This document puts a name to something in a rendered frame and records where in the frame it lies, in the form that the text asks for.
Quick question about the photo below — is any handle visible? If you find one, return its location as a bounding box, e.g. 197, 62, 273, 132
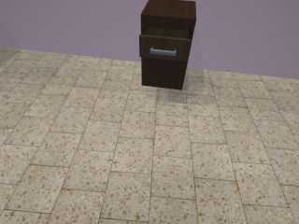
149, 48, 177, 56

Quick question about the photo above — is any drawer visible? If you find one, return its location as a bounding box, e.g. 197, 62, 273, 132
139, 27, 192, 62

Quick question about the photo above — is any cabinet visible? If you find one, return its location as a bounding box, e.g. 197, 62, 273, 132
140, 0, 196, 91

